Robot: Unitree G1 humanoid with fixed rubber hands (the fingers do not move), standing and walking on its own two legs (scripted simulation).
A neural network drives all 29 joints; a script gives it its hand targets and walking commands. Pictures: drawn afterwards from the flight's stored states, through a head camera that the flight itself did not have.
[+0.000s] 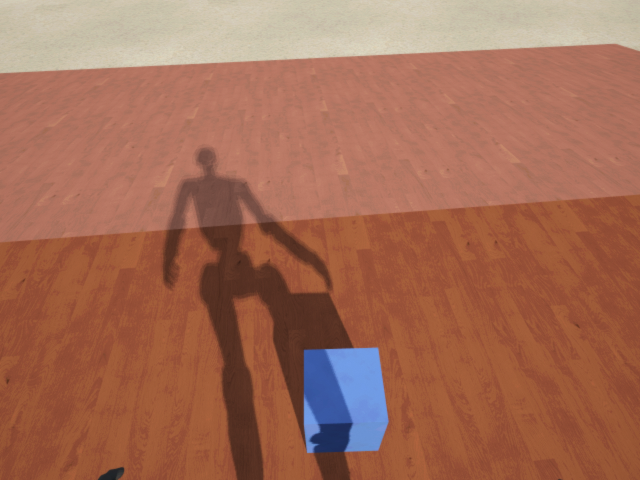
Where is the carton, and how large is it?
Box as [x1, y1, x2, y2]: [304, 348, 388, 452]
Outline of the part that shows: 377,348 304,350 304,430 307,452 378,449 388,421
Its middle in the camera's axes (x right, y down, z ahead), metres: +0.06 +0.46 +1.11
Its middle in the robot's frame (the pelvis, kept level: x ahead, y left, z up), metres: +0.47 -0.03 -0.66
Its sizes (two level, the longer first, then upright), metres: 0.210 0.200 0.250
